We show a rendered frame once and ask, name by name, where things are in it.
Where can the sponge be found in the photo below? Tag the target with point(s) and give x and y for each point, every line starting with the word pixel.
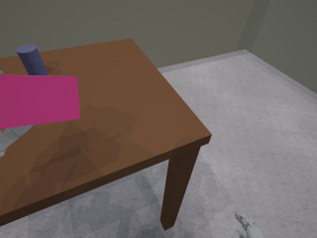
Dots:
pixel 37 99

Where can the table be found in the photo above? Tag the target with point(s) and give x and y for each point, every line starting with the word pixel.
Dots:
pixel 131 118

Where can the right robot hand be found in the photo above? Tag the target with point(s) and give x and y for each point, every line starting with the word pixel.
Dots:
pixel 249 225

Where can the left robot hand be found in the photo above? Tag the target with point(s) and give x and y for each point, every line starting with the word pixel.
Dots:
pixel 10 135

